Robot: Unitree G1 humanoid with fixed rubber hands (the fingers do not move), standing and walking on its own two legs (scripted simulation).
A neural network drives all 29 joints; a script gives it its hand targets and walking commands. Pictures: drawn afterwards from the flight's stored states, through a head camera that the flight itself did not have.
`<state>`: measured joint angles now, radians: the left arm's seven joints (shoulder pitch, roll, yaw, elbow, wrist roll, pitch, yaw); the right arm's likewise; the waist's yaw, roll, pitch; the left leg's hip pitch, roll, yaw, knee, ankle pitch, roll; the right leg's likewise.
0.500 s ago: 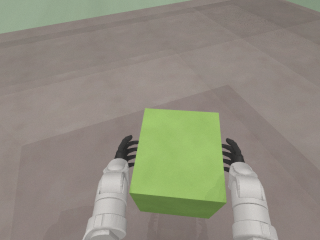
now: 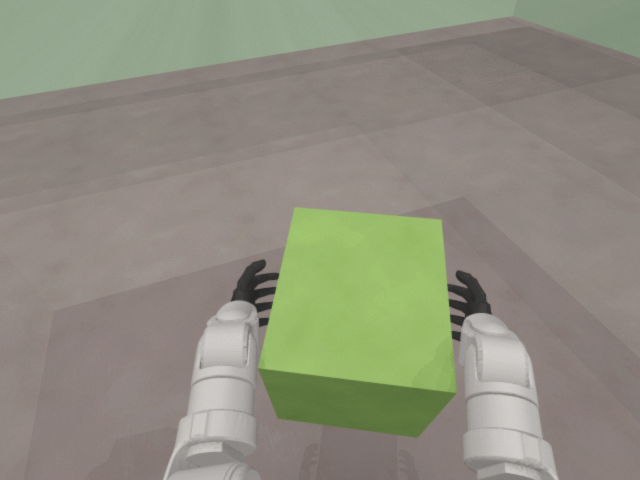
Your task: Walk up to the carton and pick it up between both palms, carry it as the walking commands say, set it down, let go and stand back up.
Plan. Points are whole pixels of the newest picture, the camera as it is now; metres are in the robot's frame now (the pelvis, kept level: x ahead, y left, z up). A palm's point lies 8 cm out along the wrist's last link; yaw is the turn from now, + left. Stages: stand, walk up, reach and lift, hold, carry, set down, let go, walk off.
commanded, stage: reach and lift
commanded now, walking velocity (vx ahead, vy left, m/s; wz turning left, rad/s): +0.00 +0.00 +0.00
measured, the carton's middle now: (356, 322) +0.34 -0.01 -0.01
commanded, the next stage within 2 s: hold in 0.88 s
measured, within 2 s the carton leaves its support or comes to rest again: neither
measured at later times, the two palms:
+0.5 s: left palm (245, 313) +0.31 +0.14 +0.06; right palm (475, 321) +0.30 -0.16 +0.05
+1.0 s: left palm (241, 319) +0.31 +0.14 +0.05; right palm (471, 329) +0.29 -0.16 +0.05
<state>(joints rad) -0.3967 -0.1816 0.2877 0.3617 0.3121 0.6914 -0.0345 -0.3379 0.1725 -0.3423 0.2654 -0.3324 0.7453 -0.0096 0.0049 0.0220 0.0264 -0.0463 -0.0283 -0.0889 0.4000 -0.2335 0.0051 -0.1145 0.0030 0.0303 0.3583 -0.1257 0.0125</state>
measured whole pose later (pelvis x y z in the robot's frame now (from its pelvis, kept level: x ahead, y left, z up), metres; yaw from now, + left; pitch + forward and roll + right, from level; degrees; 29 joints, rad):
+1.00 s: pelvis +0.01 +0.00 +0.00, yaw -1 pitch -8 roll +0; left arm -0.29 -0.16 0.20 0.26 0.28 0.74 -0.02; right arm -0.25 0.15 -0.24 0.21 -0.30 0.78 -0.02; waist 0.02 0.01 0.03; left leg 0.02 -0.03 -0.07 0.34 -0.23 0.01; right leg -0.07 0.00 0.05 0.34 -0.13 0.02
